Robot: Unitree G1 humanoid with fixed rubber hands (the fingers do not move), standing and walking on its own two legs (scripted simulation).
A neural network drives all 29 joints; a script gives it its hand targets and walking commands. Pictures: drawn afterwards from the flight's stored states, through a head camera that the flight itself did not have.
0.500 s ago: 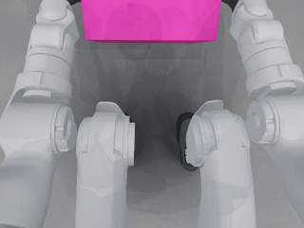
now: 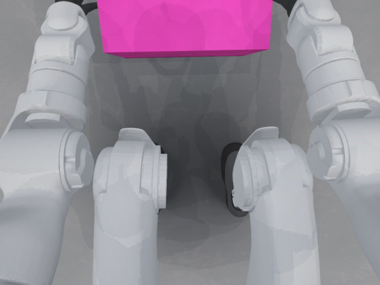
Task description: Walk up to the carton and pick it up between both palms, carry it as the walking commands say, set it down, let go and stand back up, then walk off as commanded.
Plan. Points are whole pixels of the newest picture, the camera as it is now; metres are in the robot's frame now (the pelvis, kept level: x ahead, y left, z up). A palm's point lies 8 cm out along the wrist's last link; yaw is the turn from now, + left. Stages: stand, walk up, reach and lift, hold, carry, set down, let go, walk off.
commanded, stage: set down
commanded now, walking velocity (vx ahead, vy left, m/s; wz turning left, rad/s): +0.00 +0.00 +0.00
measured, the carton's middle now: out of the picture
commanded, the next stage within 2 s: none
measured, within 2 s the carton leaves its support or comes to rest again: neither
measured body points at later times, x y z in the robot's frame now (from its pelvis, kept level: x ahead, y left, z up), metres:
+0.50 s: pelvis +0.00 +0.00 +0.00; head +0.37 +0.02 +0.24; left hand +0.52 +0.20 -0.21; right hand +0.54 -0.16 -0.20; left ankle +0.10 +0.12 -0.32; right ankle +0.10 -0.12 -0.32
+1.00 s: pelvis +0.00 +0.00 +0.00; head +0.38 +0.02 +0.23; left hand +0.53 +0.22 -0.21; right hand +0.54 -0.16 -0.21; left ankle +0.10 +0.12 -0.32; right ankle +0.10 -0.12 -0.32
